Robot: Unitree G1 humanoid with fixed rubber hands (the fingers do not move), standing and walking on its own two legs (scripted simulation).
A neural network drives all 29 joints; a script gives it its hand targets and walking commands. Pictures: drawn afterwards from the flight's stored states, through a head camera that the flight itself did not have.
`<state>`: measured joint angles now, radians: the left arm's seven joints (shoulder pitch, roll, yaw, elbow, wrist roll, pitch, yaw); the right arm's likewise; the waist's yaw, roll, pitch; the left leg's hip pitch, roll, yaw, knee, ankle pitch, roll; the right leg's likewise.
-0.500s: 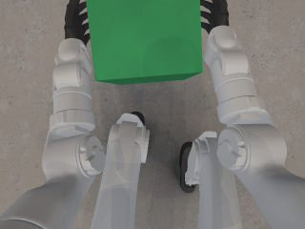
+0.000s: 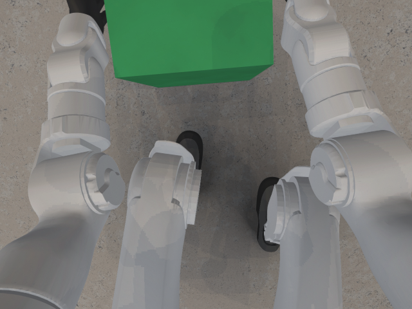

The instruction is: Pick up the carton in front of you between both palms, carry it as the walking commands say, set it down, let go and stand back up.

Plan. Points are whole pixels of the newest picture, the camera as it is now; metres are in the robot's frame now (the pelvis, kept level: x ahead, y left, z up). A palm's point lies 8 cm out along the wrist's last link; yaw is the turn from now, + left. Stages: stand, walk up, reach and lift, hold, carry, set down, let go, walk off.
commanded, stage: set down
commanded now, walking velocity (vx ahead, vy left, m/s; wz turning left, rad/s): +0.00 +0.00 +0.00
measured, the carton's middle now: (194, 19) +0.51 +0.17 -0.24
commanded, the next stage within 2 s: none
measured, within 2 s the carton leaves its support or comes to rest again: rests again in 0.88 s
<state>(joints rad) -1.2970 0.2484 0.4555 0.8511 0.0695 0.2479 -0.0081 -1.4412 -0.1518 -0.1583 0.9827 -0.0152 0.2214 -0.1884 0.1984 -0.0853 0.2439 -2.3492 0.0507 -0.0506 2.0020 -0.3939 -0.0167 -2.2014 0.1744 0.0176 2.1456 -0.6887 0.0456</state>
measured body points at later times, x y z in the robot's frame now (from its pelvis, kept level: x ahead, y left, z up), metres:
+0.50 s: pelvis -0.01 -0.01 -0.01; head +0.37 +0.05 +0.23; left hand +0.47 +0.32 -0.19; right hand +0.56 +0.02 -0.20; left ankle +0.15 +0.14 -0.36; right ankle +0.08 -0.11 -0.36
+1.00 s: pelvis -0.01 +0.00 -0.01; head +0.37 +0.04 +0.21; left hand +0.45 +0.33 -0.22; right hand +0.56 +0.00 -0.22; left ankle +0.15 +0.14 -0.36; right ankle +0.08 -0.11 -0.36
